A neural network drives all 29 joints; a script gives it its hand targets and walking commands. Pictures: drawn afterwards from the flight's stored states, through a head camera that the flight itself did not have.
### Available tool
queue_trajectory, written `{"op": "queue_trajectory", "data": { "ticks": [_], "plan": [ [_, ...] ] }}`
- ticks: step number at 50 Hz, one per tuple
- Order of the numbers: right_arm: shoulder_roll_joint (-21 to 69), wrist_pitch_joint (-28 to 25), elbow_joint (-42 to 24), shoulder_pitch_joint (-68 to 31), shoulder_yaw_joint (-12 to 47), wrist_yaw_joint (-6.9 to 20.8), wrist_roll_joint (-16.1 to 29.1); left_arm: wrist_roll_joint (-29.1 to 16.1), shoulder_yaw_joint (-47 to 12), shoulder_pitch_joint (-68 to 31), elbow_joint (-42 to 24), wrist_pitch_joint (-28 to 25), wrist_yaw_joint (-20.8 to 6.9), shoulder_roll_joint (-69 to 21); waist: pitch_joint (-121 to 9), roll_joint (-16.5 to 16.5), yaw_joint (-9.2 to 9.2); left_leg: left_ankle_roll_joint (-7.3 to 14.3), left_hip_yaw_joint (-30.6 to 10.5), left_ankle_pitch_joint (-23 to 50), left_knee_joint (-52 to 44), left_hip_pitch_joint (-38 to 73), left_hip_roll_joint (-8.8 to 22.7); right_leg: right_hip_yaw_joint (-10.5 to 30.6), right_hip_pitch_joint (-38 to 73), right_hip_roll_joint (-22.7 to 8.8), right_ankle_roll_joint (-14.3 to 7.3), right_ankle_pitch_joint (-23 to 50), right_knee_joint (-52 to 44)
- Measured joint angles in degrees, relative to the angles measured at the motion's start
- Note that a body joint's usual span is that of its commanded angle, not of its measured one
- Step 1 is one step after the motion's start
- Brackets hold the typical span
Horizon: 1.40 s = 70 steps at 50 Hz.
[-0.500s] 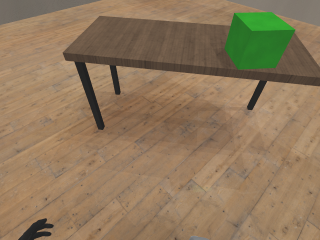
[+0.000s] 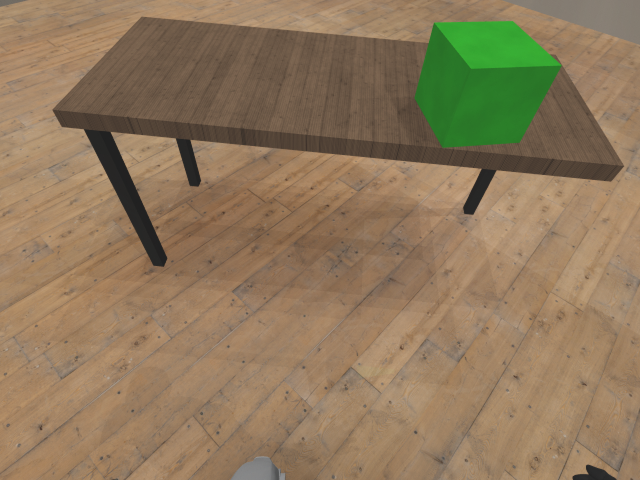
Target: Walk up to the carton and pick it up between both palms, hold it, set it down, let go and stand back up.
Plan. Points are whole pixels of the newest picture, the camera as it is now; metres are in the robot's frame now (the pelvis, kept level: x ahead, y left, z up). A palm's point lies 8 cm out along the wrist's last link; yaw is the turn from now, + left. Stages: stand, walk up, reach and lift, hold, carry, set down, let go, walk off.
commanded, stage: walk up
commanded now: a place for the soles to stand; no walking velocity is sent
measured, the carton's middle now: (477, 84) +0.93 -0.34 +0.02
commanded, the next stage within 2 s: none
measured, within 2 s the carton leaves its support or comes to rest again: neither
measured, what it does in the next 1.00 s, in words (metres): walks ahead: left foot, then right foot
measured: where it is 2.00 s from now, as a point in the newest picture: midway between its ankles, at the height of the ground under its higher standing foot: (386, 428)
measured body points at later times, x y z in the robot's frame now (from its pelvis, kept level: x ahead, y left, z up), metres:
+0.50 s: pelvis +0.06 -0.09 -0.02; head +0.04 -0.07 +0.43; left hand +0.15 +0.25 -0.11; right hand +0.11 -0.46 -0.08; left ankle +0.08 +0.09 -0.70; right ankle +0.12 -0.20 -0.72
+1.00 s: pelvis +0.16 -0.08 +0.00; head +0.16 -0.03 +0.44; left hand +0.25 +0.23 -0.13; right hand +0.18 -0.42 -0.05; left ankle +0.21 +0.03 -0.72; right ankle +0.14 -0.21 -0.67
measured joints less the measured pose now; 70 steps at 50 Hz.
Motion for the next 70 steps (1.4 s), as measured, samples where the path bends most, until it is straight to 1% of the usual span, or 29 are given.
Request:
{"op": "queue_trajectory", "data": {
  "ticks": [1,2,4,6,9,13,16,19,21,23,24,25,27,29,33,36,41,43,45,46,48,50,53,58,62,65,68,69,70],
  "plan": [
    [-0.06,-0.66,0.00,0.19,-0.01,-0.09,0.00,0.00,0.00,0.02,0.01,0.05,0.00,0.07,0.10,0.05,-0.03,0.56,-0.04,3.22,-3.94,2.15,-0.21,-0.03,-0.15,0.06,0.25,-0.96,1.74],
    [-0.01,-1.24,0.06,0.38,-0.02,-0.28,0.00,0.00,0.01,-0.19,0.06,0.21,0.01,0.16,0.44,-0.10,-0.01,0.43,0.13,6.92,-4.56,3.01,-0.25,0.06,-0.75,0.03,0.69,-2.13,5.13],
    [0.67,-1.43,0.11,1.26,0.00,-0.51,0.00,0.01,0.02,-0.33,0.09,1.00,0.00,0.20,0.05,-0.40,-0.06,-0.04,0.48,6.11,-2.97,4.08,-0.04,0.05,-3.65,0.02,1.73,-3.92,15.25],
    [1.43,-1.18,0.10,2.09,0.01,-0.51,0.00,0.00,0.02,-0.31,0.03,1.40,-0.24,0.97,-0.50,-0.44,-0.03,0.12,0.49,4.02,-2.96,5.94,1.21,0.09,-6.73,-0.02,2.36,-4.20,23.45],
    [1.89,-1.25,0.07,2.74,0.00,-0.51,-0.01,0.00,0.02,-0.28,0.00,1.41,-1.07,3.20,-0.51,-0.73,0.02,0.00,0.56,2.62,-2.96,8.37,3.71,0.18,-9.70,-1.08,3.10,-4.27,27.28],
    [0.63,-1.10,0.08,3.90,-0.01,-0.51,-0.01,0.00,0.03,-0.27,0.00,1.82,-2.22,5.10,-0.38,-1.15,0.05,-0.87,0.62,1.54,-2.96,10.52,5.15,0.21,-10.99,-4.20,4.33,-3.30,27.27],
    [-0.92,-0.64,0.06,4.15,-0.02,-0.51,-0.01,0.00,0.03,-0.28,-0.01,2.26,-2.76,5.66,-0.70,-1.18,0.07,-1.12,0.65,0.81,-2.97,10.89,5.45,0.22,-11.00,-6.22,4.64,-3.29,25.03],
    [-2.20,-0.60,0.06,4.10,-0.01,-0.51,-0.01,0.00,0.05,-0.20,-0.03,2.39,-2.87,6.20,-1.23,-1.22,0.07,-1.43,0.67,0.16,-2.98,10.59,5.91,0.22,-10.78,-7.35,4.65,-3.32,19.58],
    [-2.85,-0.20,0.07,3.95,-0.01,-0.49,-0.01,-0.01,0.17,0.45,-0.07,1.95,-2.87,6.48,-1.79,-1.27,0.11,-1.59,0.78,-0.95,-2.42,10.50,6.42,0.26,-9.24,-7.59,4.65,-3.35,13.17],
    [-3.56,0.38,0.12,3.47,-0.05,-0.49,-0.01,-0.01,0.33,1.92,-0.02,0.42,-2.54,7.13,-1.98,-1.48,0.11,-0.57,0.79,-6.76,2.96,8.89,6.90,0.22,-7.18,-7.50,4.84,-1.13,7.50],
    [-3.60,1.14,0.17,2.74,-0.05,-0.49,-0.01,0.00,0.36,2.35,0.04,0.17,-2.02,7.06,-0.81,-1.45,0.10,-0.24,0.73,-9.46,7.64,8.17,6.57,0.13,-7.15,-7.31,4.89,1.57,9.11],
    [-3.31,1.98,0.17,2.22,-0.04,-0.49,-0.01,0.00,0.34,2.86,0.07,0.30,-1.54,6.47,-0.26,-1.37,0.12,-0.20,0.74,-10.18,12.19,7.01,5.62,0.10,-7.13,-7.20,4.77,1.75,10.73],
    [-2.49,3.00,0.12,1.99,-0.02,-0.35,0.00,-0.01,0.30,3.68,0.06,0.84,-1.16,4.43,-1.27,-1.02,0.13,-0.20,0.75,-8.87,18.03,3.29,3.00,0.12,-7.09,-7.11,4.64,1.06,9.98],
    [-1.77,2.92,0.07,2.00,-0.01,0.18,0.00,-0.01,0.30,3.74,0.01,0.60,-0.97,2.78,-1.65,-0.74,0.09,-0.20,0.66,-5.62,19.29,0.56,1.37,0.08,-6.39,-6.81,4.59,1.02,6.93],
    [-1.37,2.02,0.09,2.66,-0.04,0.67,-0.01,0.00,0.32,3.75,0.03,-0.67,-0.76,1.63,-1.11,-0.67,0.04,-0.20,0.59,-2.67,19.22,-1.31,1.00,0.05,-4.37,-5.93,3.42,4.22,2.14],
    [-1.53,2.09,0.42,2.94,-0.04,0.67,0.00,0.00,0.32,3.74,0.05,-0.72,-0.63,1.45,-1.15,-0.65,0.03,-0.20,0.57,-2.69,17.25,-1.32,1.01,0.03,-3.64,-5.52,2.99,3.08,1.80],
    [-1.47,0.79,0.38,2.94,-0.04,0.67,0.00,0.00,0.31,3.73,0.04,-0.69,-0.56,1.46,-1.44,-0.62,0.02,-0.20,0.55,-4.90,10.19,-1.29,0.98,0.02,-3.30,-5.04,3.00,1.27,1.77],
    [-1.28,-0.13,0.34,2.99,-0.04,0.67,0.00,0.00,0.31,3.73,0.04,-0.54,-0.57,1.48,-1.77,-0.56,-0.01,-0.20,0.51,-4.17,4.02,-0.25,0.72,-0.02,-3.31,-4.98,3.13,0.54,1.99],
    [-1.17,-1.64,0.37,3.20,-0.05,0.58,0.00,0.01,0.32,3.58,0.09,-0.27,-0.55,1.74,-1.28,-0.63,-0.01,-0.29,0.53,3.32,-3.49,2.92,0.26,-0.01,-3.40,-5.04,3.14,-1.31,5.04],
    [-0.71,-2.05,0.43,3.41,-0.04,0.39,0.00,0.01,0.33,3.19,0.13,0.23,-0.42,1.89,-0.77,-1.13,-0.01,-0.56,0.70,5.04,-2.71,3.55,-0.06,0.10,-3.84,-5.31,2.97,-2.24,8.56],
    [0.30,-2.11,0.46,4.51,-0.03,0.23,0.00,0.01,0.31,2.92,0.12,1.26,-0.27,1.79,-1.48,-1.37,-0.04,-0.63,0.64,3.19,-1.63,5.02,0.09,0.08,-6.26,-5.26,2.94,-3.91,17.60],
    [0.93,-1.86,0.44,5.05,-0.04,0.22,0.00,0.01,0.32,2.92,0.06,1.48,-0.28,2.40,-1.85,-1.42,-0.02,-0.36,0.64,1.01,-1.63,7.14,1.27,0.12,-8.56,-5.29,2.95,-4.03,23.53],
    [1.12,-2.02,0.42,5.64,-0.04,0.17,-0.01,0.00,0.33,2.21,0.03,1.49,-0.40,4.06,-1.27,-1.78,0.01,-0.98,0.71,-0.44,-1.63,9.87,3.02,0.19,-10.77,-5.93,3.07,-3.32,24.89],
    [-0.05,-1.78,0.44,7.27,-0.05,0.17,-0.01,0.00,0.30,0.58,0.04,1.88,-1.08,5.57,0.29,-2.44,0.02,-1.37,0.74,-2.47,-1.64,13.07,3.63,0.18,-13.01,-7.46,4.14,0.33,24.89],
    [-1.10,-1.25,0.42,8.29,-0.04,0.17,-0.01,0.00,0.31,0.37,0.03,2.08,-1.52,5.93,0.69,-2.46,0.04,-1.69,0.76,-4.35,-1.65,14.79,3.77,0.19,-13.18,-7.97,4.42,0.35,23.68],
    [-1.57,-1.19,0.40,8.39,-0.04,0.17,-0.01,0.00,0.31,0.18,0.02,2.07,-1.58,6.21,0.49,-2.48,0.05,-2.77,0.76,-5.58,-1.65,15.06,4.14,0.21,-13.21,-8.20,4.42,0.33,20.08],
    [-1.93,-1.14,0.41,8.36,-0.04,0.17,-0.01,-0.01,0.30,0.06,-0.02,1.53,-1.58,6.36,-0.04,-2.54,0.08,-4.67,0.80,-6.79,-1.52,15.04,4.90,0.26,-12.51,-8.22,4.42,0.27,12.94],
    [-2.16,-1.03,0.41,8.28,-0.03,0.17,-0.01,-0.01,0.31,0.08,-0.06,1.01,-1.58,6.44,-0.09,-2.59,0.12,-4.62,0.85,-7.46,-0.37,14.77,5.16,0.30,-11.15,-8.23,4.41,0.25,8.61],
    [-2.40,-0.82,0.46,7.97,-0.05,0.15,-0.01,-0.01,0.36,0.09,-0.01,0.23,-1.47,6.60,0.27,-2.64,0.10,-3.82,0.82,-8.14,2.91,13.79,5.48,0.24,-10.26,-8.11,4.47,3.07,6.36]
  ]
}}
